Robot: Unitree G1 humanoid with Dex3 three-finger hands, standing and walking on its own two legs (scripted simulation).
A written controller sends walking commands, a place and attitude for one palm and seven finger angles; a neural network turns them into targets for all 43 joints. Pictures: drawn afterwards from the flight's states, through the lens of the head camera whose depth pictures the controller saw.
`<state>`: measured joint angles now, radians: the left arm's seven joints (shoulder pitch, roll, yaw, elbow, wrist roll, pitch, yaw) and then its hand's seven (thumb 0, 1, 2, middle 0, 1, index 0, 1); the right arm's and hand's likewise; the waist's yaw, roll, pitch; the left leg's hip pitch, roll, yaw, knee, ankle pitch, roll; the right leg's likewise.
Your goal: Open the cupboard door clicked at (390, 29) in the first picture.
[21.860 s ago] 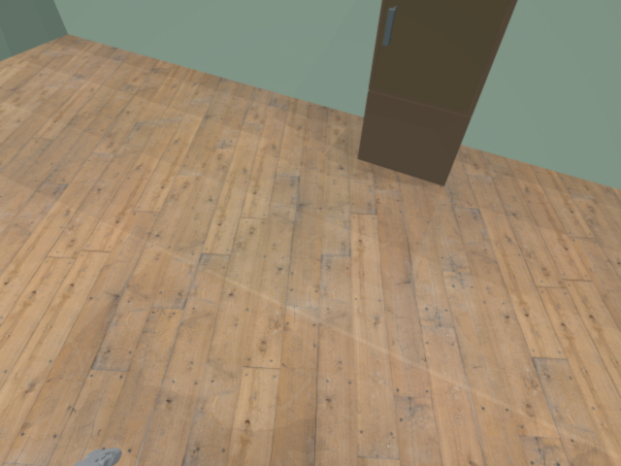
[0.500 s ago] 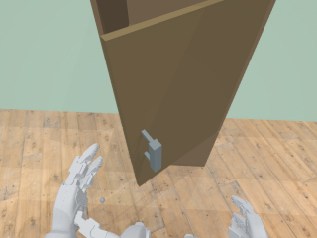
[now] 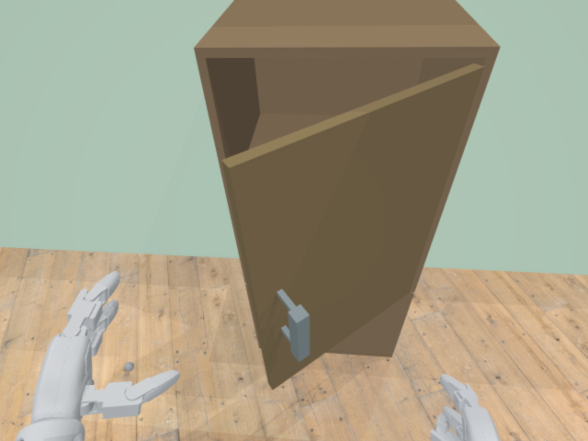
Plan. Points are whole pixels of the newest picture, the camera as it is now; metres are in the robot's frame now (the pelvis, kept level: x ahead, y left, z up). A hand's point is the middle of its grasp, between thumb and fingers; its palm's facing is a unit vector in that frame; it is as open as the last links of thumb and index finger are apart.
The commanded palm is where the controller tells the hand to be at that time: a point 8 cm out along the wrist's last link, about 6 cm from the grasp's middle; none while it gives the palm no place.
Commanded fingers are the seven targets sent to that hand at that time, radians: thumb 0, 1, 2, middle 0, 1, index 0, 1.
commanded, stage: draw the hand back to the body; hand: left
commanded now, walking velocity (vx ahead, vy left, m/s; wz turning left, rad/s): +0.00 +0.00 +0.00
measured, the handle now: (292, 324) +0.32 +0.04 -0.05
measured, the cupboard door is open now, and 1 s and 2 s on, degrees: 40 40 40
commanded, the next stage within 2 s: step back with the hand held close in 0.72 s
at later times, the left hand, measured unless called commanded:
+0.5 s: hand (43, 306) +0.20 +0.27 +0.18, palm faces +0.45 -0.81 -0.39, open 7.8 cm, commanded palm +0.15 +0.31 +0.19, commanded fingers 0.00 0.90 0.90 -0.20 -0.30 -0.20 -0.30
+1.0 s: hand (47, 306) +0.20 +0.27 +0.18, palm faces +0.42 -0.80 -0.43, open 7.4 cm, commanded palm +0.15 +0.30 +0.20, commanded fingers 0.00 0.90 0.90 -0.20 -0.30 -0.20 -0.30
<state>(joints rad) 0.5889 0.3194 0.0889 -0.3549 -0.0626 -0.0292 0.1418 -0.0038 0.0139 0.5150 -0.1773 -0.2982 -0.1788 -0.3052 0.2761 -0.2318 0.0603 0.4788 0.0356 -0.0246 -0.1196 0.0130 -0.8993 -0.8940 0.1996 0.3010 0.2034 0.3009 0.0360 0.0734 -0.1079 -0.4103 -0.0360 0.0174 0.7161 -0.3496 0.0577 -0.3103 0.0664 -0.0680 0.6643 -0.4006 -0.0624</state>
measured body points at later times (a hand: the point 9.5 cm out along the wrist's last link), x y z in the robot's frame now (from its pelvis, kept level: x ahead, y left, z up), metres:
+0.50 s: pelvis +0.00 +0.01 +0.02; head -0.02 -0.01 +0.47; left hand +0.17 +0.31 +0.20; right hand +0.19 -0.22 -0.06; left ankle +0.01 +0.08 -0.72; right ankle -0.03 -0.08 -0.72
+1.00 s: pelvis +0.00 +0.01 +0.02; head -0.02 -0.01 +0.47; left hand +0.17 +0.31 +0.20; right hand +0.17 -0.23 -0.06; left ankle +0.01 +0.08 -0.72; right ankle -0.03 -0.08 -0.72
